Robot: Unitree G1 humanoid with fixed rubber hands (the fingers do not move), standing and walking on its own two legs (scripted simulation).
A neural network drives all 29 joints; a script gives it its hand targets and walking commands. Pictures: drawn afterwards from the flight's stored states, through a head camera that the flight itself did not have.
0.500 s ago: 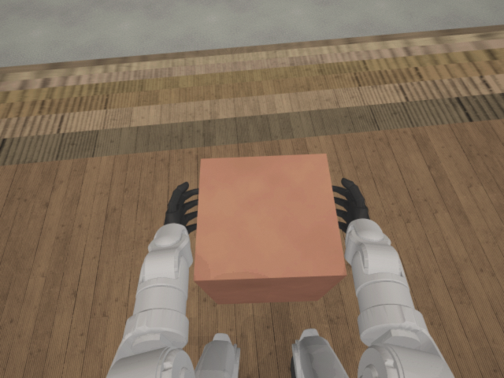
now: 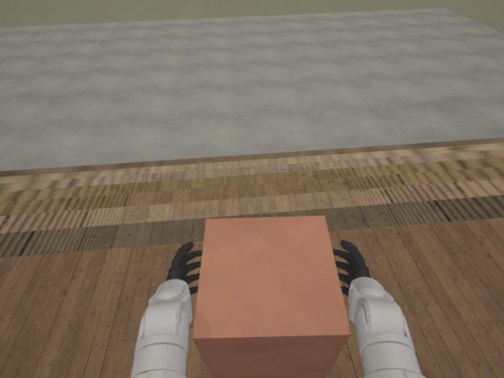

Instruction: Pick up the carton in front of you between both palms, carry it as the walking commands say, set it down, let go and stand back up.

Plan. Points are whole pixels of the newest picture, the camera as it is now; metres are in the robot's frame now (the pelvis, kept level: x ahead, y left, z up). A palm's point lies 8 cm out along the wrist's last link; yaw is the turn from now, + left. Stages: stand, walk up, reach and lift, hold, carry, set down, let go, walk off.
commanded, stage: reach and lift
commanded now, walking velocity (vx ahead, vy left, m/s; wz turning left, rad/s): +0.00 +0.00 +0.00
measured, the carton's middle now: (267, 301) +0.30 +0.00 -0.05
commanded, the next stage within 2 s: hold in 1.02 s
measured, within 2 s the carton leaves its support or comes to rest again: neither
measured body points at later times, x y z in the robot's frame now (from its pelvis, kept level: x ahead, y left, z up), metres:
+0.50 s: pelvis -0.01 +0.00 +0.01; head -0.03 +0.00 +0.46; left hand +0.31 +0.15 +0.02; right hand +0.30 -0.15 +0.02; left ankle +0.01 +0.13 -0.73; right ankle +0.03 -0.13 -0.73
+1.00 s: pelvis +0.01 +0.00 +0.01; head -0.02 +0.00 +0.46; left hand +0.31 +0.15 +0.03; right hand +0.31 -0.15 +0.03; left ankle +0.01 +0.13 -0.73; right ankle +0.03 -0.13 -0.73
